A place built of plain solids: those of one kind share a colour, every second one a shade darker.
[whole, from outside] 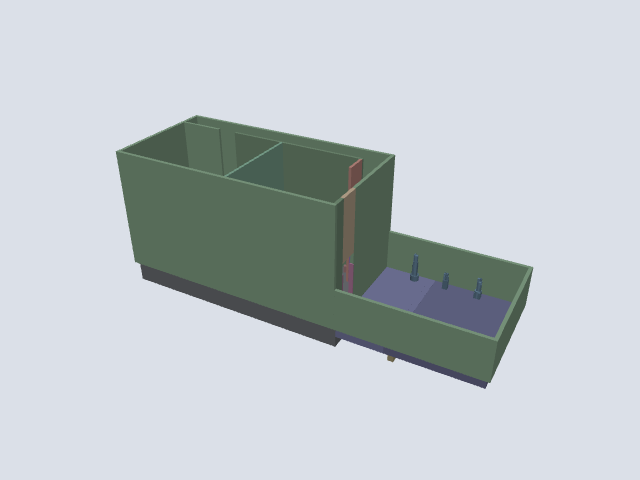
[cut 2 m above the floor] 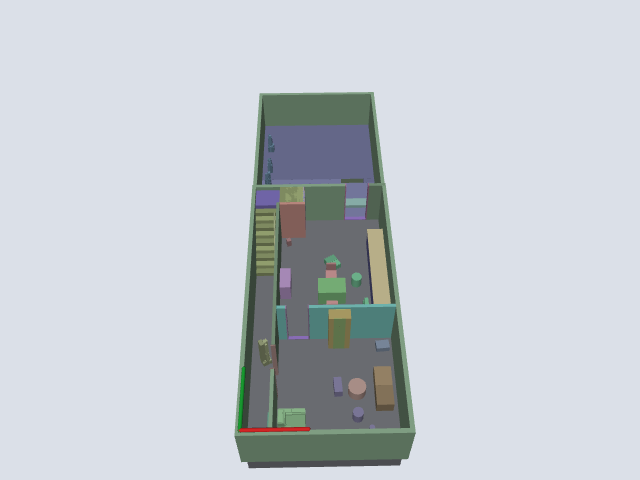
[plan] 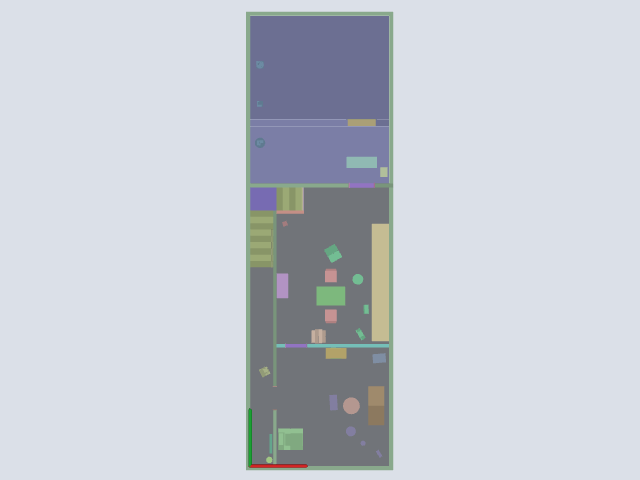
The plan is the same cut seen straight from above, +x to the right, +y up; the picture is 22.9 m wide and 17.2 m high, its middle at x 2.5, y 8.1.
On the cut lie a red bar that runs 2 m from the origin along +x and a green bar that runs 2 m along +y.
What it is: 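A terraced town house, two up and two down, 5.0 m between the party walls, 10.0 m deep; a hall 0.82 m wide; a stair of 15 risers of 183 mm on goings of 226 mm, 0.82 m wide, between walls, up a first flight to a quarter landing in the house's back corner, then a quarter turn and a short second flight along the back wall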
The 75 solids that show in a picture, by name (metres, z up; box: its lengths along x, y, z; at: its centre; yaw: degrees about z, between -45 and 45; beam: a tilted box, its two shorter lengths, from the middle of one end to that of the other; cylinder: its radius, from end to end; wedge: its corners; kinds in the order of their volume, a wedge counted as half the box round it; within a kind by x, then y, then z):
{
 "wall_1": {"box": [0.15, 10.28, 5.4], "at": [-0.07, 4.99, 2.65]},
 "wall_2": {"box": [0.15, 6.3, 1.85], "at": [-0.07, 13.13, 0.88]},
 "wall_3": {"box": [0.12, 2.0, 5.4], "at": [0.88, 1.0, 2.65]},
 "wall_4": {"box": [0.12, 6.29, 5.4], "at": [0.88, 6.01, 2.65]},
 "wall_5": {"box": [3.67, 0.15, 5.4], "at": [1.69, 10.06, 2.65]},
 "wall_6": {"box": [5.27, 0.15, 5.4], "at": [2.49, -0.07, 2.65]},
 "wall_7": {"box": [5.27, 0.15, 1.85], "at": [2.49, 16.21, 0.88]},
 "wall_8": {"box": [0.66, 0.15, 5.4], "at": [4.8, 10.06, 2.65]},
 "wall_9": {"box": [0.15, 10.28, 5.4], "at": [5.05, 4.99, 2.65]},
 "wall_10": {"box": [0.15, 6.3, 1.85], "at": [5.05, 13.13, 0.88]},
 "ground_1": {"box": [3.5, 0.25, 0.5], "at": [1.75, 12.31, -0.25]},
 "ground_2": {"box": [4.97, 2.06, 0.5], "at": [2.49, 11.15, -0.25]},
 "ground_3": {"box": [4.97, 3.7, 0.5], "at": [2.49, 14.28, -0.25]},
 "ground_4": {"box": [0.48, 0.25, 0.5], "at": [4.74, 12.31, -0.25]},
 "tread_1": {"box": [0.82, 0.68, 0.23], "at": [0.41, 7.46, 0.07]},
 "tread_2": {"box": [0.82, 0.68, 0.42], "at": [0.41, 7.69, 0.16]},
 "tread_3": {"box": [0.82, 0.68, 0.6], "at": [0.41, 7.91, 0.25]},
 "tread_4": {"box": [0.82, 0.68, 0.78], "at": [0.41, 8.14, 0.34]},
 "tread_5": {"box": [0.82, 0.68, 0.97], "at": [0.41, 8.37, 0.43]},
 "tread_6": {"box": [0.82, 0.68, 1.15], "at": [0.41, 8.59, 0.53]},
 "tread_7": {"box": [0.82, 0.68, 1.33], "at": [0.41, 8.82, 0.62]},
 "tread_8": {"box": [0.82, 0.68, 1.52], "at": [0.41, 9.04, 0.71]},
 "tread_9": {"box": [0.82, 0.68, 1.7], "at": [0.41, 9.27, 0.8]},
 "tread_10": {"box": [0.68, 0.82, 2.07], "at": [1.28, 9.57, 0.98]},
 "tread_11": {"box": [0.68, 0.82, 2.25], "at": [1.51, 9.57, 1.08]},
 "tread_12": {"box": [0.51, 0.82, 2.43], "at": [1.65, 9.57, 1.17]},
 "tread_13": {"box": [0.29, 0.82, 2.62], "at": [1.76, 9.57, 1.26]},
 "kitchen_run_units_1": {"box": [0.6, 4.21, 0.91], "at": [4.67, 6.58, 0.41]},
 "quarter_landing_1": {"box": [0.94, 0.82, 1.88], "at": [0.47, 9.57, 0.89]},
 "bedroom_front_wall_1": {"box": [4.09, 0.12, 2.7], "at": [2.93, 5.32, 4.0]},
 "kitchen_wall_1": {"box": [0.3, 0.12, 2.7], "at": [1.09, 4.31, 1.3]},
 "kitchen_wall_2": {"box": [2.93, 0.12, 2.7], "at": [3.51, 4.31, 1.3]},
 "south_wall_1": {"box": [0.99, 0.12, 5.4], "at": [1.43, 9.1, 2.65]},
 "storage_fill_1": {"box": [0.75, 0.38, 1.93], "at": [3.08, 4.04, 0.97]},
 "kitchen_table_1": {"box": [1.03, 0.69, 0.78], "at": [2.89, 6.1, 0.34]},
 "slotfit_sofa_1": {"box": [0.58, 0.7, 0.52], "at": [4.51, 1.81, 0.21]},
 "slotfit_sofa_2": {"box": [0.58, 0.7, 0.52], "at": [4.51, 2.51, 0.21]},
 "back_wall_over_door_1": {"box": [0.96, 0.15, 2.74], "at": [4.0, 10.06, 3.98]},
 "slotfit_chair_1": {"box": [0.15, 0.42, 0.87], "at": [1.11, 0.97, 0.38]},
 "slotfit_chair_2": {"box": [0.23, 0.47, 0.85], "at": [1.12, 0.97, 0.37]},
 "slotfit_chair_3": {"box": [0.65, 0.45, 0.49], "at": [1.56, 0.95, 0.2]},
 "slotfit_chair_4": {"box": [0.45, 0.15, 0.62], "at": [1.66, 0.65, 0.26]},
 "slotfit_chair_5": {"box": [0.45, 0.14, 0.62], "at": [1.66, 1.27, 0.26]},
 "slotfit_kitchen_wall_table_1": {"box": [0.41, 0.89, 0.81], "at": [1.16, 6.46, 0.35]},
 "yard_feature_bottom_1": {"box": [1.0, 0.25, 0.9], "at": [4.0, 12.31, -0.75]},
 "slotfit_low_table_1": {"cylinder": 0.3, "from": [3.62, 2.16, -0.05], "to": [3.62, 2.16, 0.42]},
 "clutter_kitchen_1": {"box": [0.45, 0.27, 0.28], "at": [2.9, 7.74, 0.09], "yaw": 30.5},
 "clutter_kitchen_2": {"box": [0.45, 0.28, 0.28], "at": [3.04, 7.5, 0.09], "yaw": 30.5},
 "clutter_kitchen_3": {"cylinder": 0.19, "from": [3.86, 6.69, -0.05], "to": [3.86, 6.69, 0.44]},
 "clutter_front_1": {"box": [0.28, 0.55, 0.4], "at": [2.98, 2.28, 0.15], "yaw": 3.3},
 "clutter_front_2": {"cylinder": 0.18, "from": [3.61, 1.24, -0.05], "to": [3.61, 1.24, 0.43]},
 "kitchen_run_worktop_1": {"box": [0.62, 4.21, 0.04], "at": [4.66, 6.58, 0.88]},
 "yard_step_1": {"box": [1.09, 0.41, 0.2], "at": [4.0, 10.88, 0.05]},
 "own_plant_yard_1": {"cylinder": 0.19, "from": [0.35, 11.58, -0.05], "to": [0.35, 11.58, 0.26]},
 "own_plant_yard_2": {"box": [0.12, 0.1, 1.3], "at": [0.4, 11.62, 0.6]},
 "own_plant_yard_3": {"box": [0.11, 0.21, 0.49], "at": [0.4, 12.98, 0.19]},
 "own_bin_1": {"box": [0.27, 0.35, 0.6], "at": [4.79, 10.53, 0.25]},
 "clutter_hall_1": {"box": [0.14, 0.23, 1.36], "at": [0.42, 3.36, 0.63], "yaw": 27.6},
 "clutter_hall_2": {"box": [0.07, 0.07, 1.36], "at": [0.59, 3.28, 0.63], "yaw": 27.6},
 "box_cardboard_1": {"box": [0.47, 0.33, 0.29], "at": [4.62, 3.86, 0.09], "yaw": 4.8},
 "radiator_1": {"box": [0.1, 0.7, 0.6], "at": [0.74, 0.8, 0.42]},
 "doorframe_back_1": {"box": [0.041, 0.19, 2.15], "at": [3.55, 10.06, 1.02]},
 "doorframe_back_2": {"box": [0.041, 0.19, 2.15], "at": [4.45, 10.06, 1.02]},
 "doorframe_kitchen_1": {"box": [0.04, 0.16, 2.15], "at": [1.26, 4.31, 1.02]},
 "doorframe_kitchen_2": {"box": [0.04, 0.16, 2.15], "at": [2.03, 4.31, 1.02]},
 "side_chair_1": {"box": [0.42, 0.42, 0.04], "at": [2.89, 5.4, 0.43]},
 "side_chair_2": {"box": [0.42, 0.42, 0.04], "at": [2.89, 6.8, 0.43]},
 "side_chair_3": {"box": [0.38, 0.08, 0.38], "at": [2.89, 7.04, 0.65]},
 "threshold_1": {"box": [0.8, 0.13, 0.07], "at": [1.64, 4.31, -0.01]},
 "threshold_2": {"box": [0.94, 0.16, 0.08], "at": [4.0, 10.06, -0.01]},
 "yard_feature_wall_1": {"box": [1.1, 0.05, 0.3], "at": [4.0, 12.46, -0.15]},
 "slotfit_storage_1": {"box": [0.2, 0.02, 1.99], "at": [2.97, 3.85, 0.94]},
 "slotfit_storage_2": {"box": [0.2, 0.02, 1.99], "at": [3.17, 3.85, 0.94]},
 "doorframe_front_room_1": {"box": [0.16, 0.04, 2.15], "at": [0.88, 2.85, 1.02]},
 "own_bin_waste_kitchen_1": {"box": [0.17, 0.17, 0.36], "at": [1.25, 8.68, 0.13], "yaw": 20.0}
}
